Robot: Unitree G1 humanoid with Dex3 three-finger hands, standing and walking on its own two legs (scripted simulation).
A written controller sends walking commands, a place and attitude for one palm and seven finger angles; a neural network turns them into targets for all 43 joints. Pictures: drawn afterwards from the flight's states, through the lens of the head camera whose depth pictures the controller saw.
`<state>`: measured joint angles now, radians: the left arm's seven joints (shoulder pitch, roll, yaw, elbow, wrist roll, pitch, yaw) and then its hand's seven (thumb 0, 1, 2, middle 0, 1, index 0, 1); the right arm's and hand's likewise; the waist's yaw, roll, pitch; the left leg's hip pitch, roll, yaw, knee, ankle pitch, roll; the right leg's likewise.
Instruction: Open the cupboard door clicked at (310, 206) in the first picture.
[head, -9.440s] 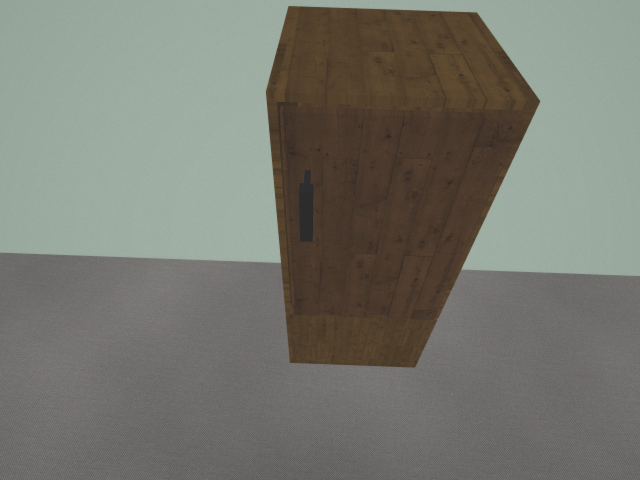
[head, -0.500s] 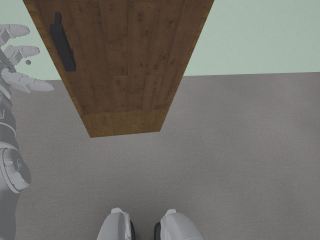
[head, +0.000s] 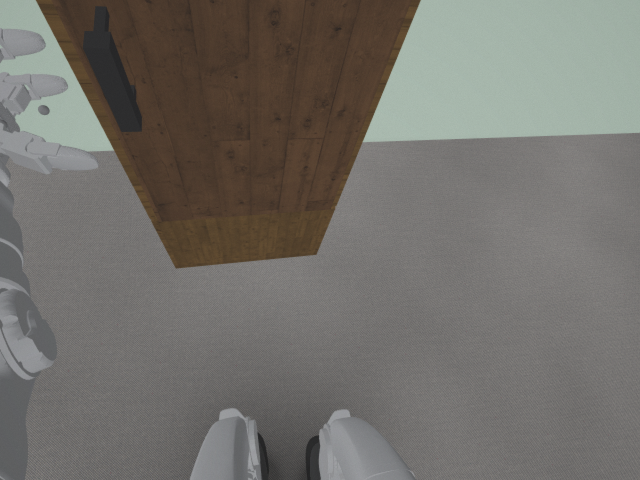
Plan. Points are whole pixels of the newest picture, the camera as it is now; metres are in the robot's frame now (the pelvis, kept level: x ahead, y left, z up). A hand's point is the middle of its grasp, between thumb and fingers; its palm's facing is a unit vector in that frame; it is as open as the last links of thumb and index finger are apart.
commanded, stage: slide the fingers in behind the handle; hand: left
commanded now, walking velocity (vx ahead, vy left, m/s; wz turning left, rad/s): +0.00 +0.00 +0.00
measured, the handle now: (117, 73) +0.57 +0.19 +0.08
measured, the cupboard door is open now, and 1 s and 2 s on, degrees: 0 0 0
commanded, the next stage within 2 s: close the thumb around the handle in 1.50 s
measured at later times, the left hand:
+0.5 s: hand (83, 114) +0.52 +0.22 +0.07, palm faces +0.08 -1.00 +0.00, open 14.0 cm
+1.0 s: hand (121, 114) +0.52 +0.18 +0.07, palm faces +0.09 -1.00 +0.00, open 14.0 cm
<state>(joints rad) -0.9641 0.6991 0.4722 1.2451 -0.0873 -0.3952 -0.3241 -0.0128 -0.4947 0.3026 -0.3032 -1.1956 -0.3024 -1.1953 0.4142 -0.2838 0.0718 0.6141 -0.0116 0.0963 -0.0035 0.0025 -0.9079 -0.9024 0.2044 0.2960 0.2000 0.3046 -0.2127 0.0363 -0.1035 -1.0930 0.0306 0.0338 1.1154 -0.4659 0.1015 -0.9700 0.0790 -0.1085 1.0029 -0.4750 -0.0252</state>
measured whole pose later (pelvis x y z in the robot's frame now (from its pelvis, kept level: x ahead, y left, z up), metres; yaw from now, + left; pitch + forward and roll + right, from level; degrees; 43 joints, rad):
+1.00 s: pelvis +0.00 -0.01 +0.00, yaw +1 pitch +23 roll -5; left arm -0.95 0.50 0.38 1.23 -0.07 -0.44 -0.15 -0.01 -0.50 0.30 -0.30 -1.20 -0.30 -1.20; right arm 0.41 -0.27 0.05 0.64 -0.02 0.09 0.03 0.00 -0.91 -0.90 0.20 0.30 0.20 0.30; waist -0.20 0.04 -0.12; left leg -1.06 0.02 0.04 1.11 -0.46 0.09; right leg -0.95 0.07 -0.10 1.03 -0.49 -0.04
